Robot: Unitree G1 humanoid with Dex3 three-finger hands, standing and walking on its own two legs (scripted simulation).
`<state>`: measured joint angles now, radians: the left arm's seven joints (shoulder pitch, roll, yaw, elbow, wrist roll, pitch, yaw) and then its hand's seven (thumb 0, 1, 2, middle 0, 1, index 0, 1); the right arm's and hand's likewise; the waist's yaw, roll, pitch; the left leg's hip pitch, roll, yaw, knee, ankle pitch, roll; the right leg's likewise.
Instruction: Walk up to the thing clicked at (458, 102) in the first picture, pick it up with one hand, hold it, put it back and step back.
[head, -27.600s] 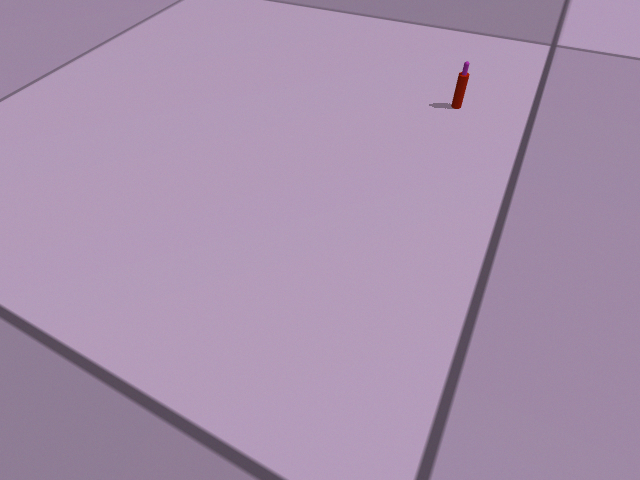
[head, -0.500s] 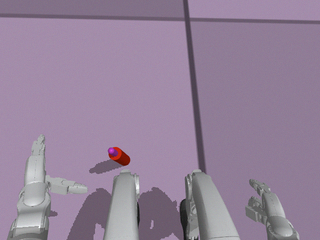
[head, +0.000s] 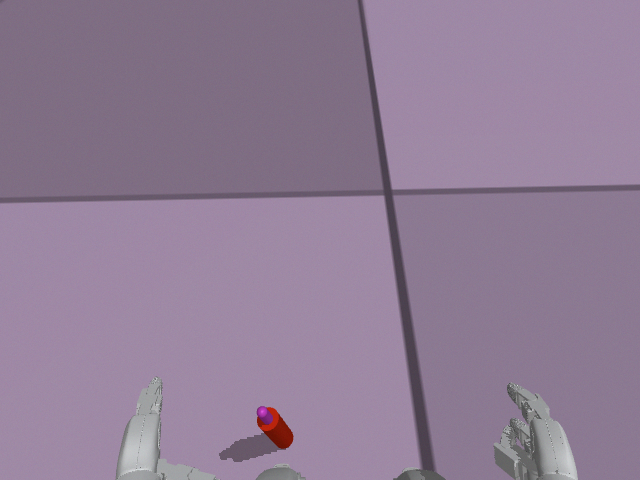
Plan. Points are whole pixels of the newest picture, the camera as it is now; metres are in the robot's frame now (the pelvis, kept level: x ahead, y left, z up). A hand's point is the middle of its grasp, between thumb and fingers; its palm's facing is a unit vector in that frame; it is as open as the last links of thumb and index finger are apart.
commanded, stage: home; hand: left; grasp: from the side
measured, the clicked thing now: (273, 425) +0.34 +0.16 -0.58
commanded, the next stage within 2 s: stand in 1.84 s
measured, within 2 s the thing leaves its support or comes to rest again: rests again in 0.46 s
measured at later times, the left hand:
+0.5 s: hand (195, 467) +0.16 +0.18 -0.04, palm faces +0.11 -0.95 -0.29, open 17.4 cm
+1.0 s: hand (197, 468) +0.16 +0.17 -0.04, palm faces +0.11 -0.95 -0.28, open 17.5 cm
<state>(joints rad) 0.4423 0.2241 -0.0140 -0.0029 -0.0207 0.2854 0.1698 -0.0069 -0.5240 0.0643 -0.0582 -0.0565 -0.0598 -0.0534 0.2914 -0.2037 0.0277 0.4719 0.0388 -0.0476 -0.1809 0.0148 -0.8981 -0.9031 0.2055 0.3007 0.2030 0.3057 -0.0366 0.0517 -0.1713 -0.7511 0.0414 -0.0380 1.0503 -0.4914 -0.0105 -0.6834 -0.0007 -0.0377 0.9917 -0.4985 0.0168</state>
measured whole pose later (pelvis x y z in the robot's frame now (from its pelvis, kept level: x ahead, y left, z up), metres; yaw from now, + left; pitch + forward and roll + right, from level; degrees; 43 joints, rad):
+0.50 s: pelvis -0.01 -0.01 +0.01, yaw +1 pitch +7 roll -2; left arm 0.47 0.20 -0.01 -0.01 -0.01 0.27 0.14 -0.01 -0.54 0.06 -0.06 -0.06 -0.06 -0.05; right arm 0.29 -0.21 0.03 0.49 0.01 -0.12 -0.18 0.02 -0.90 -0.90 0.21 0.30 0.20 0.31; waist -0.02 0.04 -0.11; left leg -0.66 0.04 -0.04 0.97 -0.45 -0.02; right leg -0.59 0.00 -0.04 0.93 -0.47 0.01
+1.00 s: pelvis -0.01 -0.01 +0.01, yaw +0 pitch +7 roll -2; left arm 0.47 0.20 -0.01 0.01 -0.01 0.26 0.13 -0.01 -0.54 0.05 -0.05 -0.06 -0.06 -0.05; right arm 0.28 -0.21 0.02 0.50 0.01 -0.13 -0.19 0.02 -0.90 -0.90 0.20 0.30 0.20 0.30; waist -0.02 0.03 -0.11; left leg -0.64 0.04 -0.04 0.96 -0.44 -0.02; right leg -0.58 0.00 -0.04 0.92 -0.46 0.01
